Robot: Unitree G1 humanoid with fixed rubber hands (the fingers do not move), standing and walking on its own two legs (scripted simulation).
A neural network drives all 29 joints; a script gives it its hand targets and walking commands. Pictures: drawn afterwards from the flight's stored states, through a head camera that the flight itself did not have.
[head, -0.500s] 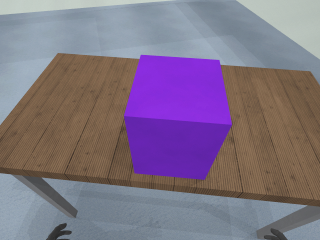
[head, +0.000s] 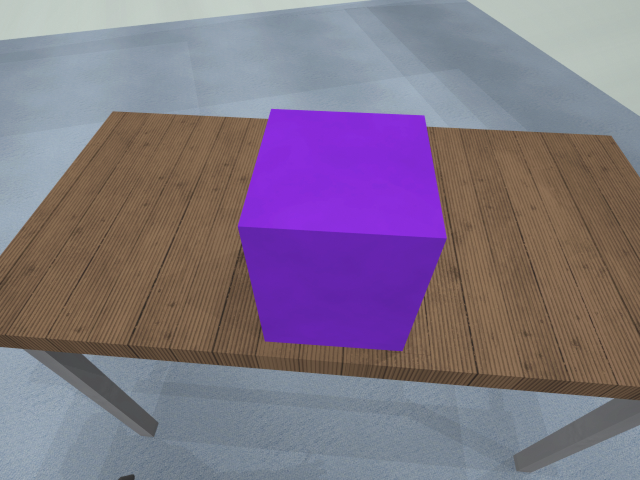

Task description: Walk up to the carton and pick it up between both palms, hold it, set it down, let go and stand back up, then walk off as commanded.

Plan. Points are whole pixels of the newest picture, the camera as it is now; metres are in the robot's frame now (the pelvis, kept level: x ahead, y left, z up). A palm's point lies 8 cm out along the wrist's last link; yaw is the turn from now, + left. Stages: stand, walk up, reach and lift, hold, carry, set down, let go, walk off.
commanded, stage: walk up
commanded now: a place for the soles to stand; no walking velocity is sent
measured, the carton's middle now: (339, 235) +0.41 +0.01 +0.07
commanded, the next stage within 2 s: none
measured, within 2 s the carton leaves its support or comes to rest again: neither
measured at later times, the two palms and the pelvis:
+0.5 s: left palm out of the picture +0.07 +0.30 -0.11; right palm out of the picture +0.04 -0.34 -0.13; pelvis -0.04 -0.02 -0.01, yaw -1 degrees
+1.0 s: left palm out of the picture +0.03 +0.26 -0.12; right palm out of the picture +0.00 -0.34 -0.12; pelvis -0.08 -0.03 -0.01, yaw -1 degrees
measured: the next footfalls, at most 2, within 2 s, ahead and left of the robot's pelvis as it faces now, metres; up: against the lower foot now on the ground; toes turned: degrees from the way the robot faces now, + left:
none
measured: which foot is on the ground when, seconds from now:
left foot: down 0.00-1.00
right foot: down 0.00-1.00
